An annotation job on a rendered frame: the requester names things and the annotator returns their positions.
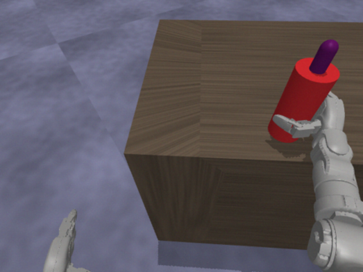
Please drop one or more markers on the bottle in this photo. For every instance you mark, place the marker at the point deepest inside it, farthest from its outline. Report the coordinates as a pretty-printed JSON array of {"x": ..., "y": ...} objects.
[{"x": 309, "y": 84}]

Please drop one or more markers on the left robot hand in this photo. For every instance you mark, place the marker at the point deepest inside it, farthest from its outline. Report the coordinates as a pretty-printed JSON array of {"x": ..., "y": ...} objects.
[{"x": 61, "y": 249}]

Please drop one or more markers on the right robot arm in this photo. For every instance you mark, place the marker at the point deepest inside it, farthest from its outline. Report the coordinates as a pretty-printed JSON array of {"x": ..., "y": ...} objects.
[{"x": 336, "y": 240}]

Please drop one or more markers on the right robot hand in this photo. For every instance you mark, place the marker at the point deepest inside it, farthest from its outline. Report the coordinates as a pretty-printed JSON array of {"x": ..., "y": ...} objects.
[{"x": 330, "y": 115}]

